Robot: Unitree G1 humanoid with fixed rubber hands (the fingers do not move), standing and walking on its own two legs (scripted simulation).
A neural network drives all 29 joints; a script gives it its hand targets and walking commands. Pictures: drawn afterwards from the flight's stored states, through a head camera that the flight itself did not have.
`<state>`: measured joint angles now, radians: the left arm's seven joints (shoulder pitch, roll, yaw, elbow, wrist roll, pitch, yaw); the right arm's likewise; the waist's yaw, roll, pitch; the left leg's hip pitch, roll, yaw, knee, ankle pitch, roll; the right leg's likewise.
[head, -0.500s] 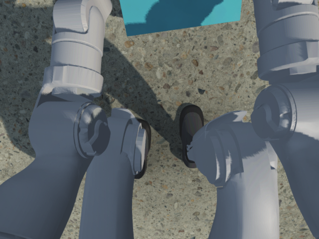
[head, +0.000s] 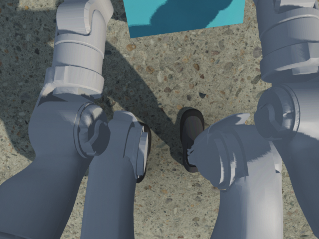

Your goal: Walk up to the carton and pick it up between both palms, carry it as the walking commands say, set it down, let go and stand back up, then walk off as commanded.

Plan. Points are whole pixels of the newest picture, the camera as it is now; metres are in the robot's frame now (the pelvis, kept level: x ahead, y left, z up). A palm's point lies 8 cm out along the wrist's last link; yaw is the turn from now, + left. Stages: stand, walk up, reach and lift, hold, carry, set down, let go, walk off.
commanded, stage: set down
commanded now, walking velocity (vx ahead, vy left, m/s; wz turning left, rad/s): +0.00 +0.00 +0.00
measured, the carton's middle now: out of the picture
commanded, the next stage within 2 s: none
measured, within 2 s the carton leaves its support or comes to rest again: rests again in 1.38 s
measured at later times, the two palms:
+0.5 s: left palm out of the picture +0.57 +0.10 -0.17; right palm out of the picture +0.58 -0.18 -0.17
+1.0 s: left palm out of the picture +0.58 +0.10 -0.17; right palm out of the picture +0.59 -0.19 -0.17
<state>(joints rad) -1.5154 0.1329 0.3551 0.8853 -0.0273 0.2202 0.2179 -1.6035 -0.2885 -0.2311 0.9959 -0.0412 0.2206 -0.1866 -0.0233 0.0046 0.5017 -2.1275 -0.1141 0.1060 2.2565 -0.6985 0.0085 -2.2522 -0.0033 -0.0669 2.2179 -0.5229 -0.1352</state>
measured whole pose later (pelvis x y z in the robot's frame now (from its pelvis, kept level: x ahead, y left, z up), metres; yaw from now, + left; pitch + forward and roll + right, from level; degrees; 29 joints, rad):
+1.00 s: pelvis +0.02 +0.00 -0.01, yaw +1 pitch +33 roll +5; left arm -1.50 0.15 0.37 0.89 0.00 0.18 0.10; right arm -1.60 -0.32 -0.25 1.03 -0.04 0.14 -0.09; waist -0.02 0.00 0.50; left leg -2.14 -0.13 0.11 2.31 -0.75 0.01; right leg -2.27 -0.02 -0.07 2.28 -0.58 -0.14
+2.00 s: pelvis -0.01 +0.01 -0.01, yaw +0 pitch +28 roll +3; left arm -1.49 0.20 0.22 0.84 -0.18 0.25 0.23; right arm -1.57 -0.40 -0.23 1.04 0.09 0.22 -0.10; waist -0.01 0.01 0.53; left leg -2.12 -0.12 0.10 2.30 -0.68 0.01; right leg -2.23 -0.02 -0.08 2.25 -0.51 -0.13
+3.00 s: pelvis -0.02 +0.01 +0.25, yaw -3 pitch +28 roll +5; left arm -1.45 0.20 0.26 0.55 -0.11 0.49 0.26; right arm -1.57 -0.46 -0.23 0.76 0.09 0.47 -0.03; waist 0.01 0.01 0.52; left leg -1.40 -0.12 0.04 1.31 -0.40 0.01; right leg -1.49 0.05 0.04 1.30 -0.30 -0.06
